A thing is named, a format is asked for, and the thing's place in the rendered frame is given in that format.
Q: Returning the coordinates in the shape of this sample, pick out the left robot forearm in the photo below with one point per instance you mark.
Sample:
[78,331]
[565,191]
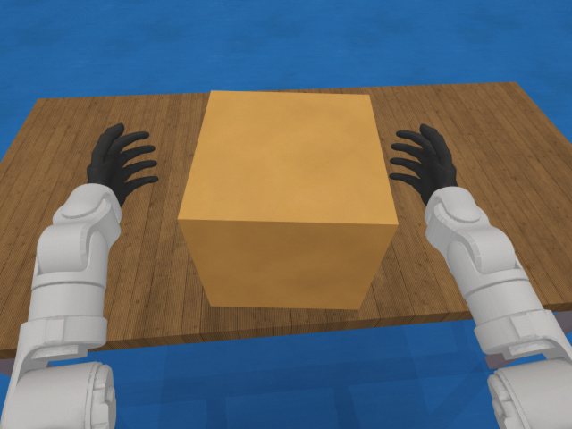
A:
[69,282]

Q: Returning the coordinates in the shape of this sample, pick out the left robot hand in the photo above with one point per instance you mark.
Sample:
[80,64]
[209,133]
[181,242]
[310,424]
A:
[107,162]

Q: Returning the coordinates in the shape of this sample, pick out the robot right upper arm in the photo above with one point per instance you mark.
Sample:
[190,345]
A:
[536,395]

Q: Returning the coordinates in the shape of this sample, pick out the right robot hand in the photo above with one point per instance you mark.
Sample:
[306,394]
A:
[436,170]

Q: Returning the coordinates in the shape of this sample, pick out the right robot forearm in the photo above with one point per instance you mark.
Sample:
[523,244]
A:
[509,317]

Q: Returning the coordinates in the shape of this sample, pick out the robot left upper arm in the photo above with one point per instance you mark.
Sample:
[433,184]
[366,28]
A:
[79,396]

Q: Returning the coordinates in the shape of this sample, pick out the carton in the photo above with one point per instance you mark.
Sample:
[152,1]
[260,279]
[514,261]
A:
[288,202]

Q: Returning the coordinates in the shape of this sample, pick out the table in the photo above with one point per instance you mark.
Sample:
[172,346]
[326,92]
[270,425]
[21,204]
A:
[512,159]

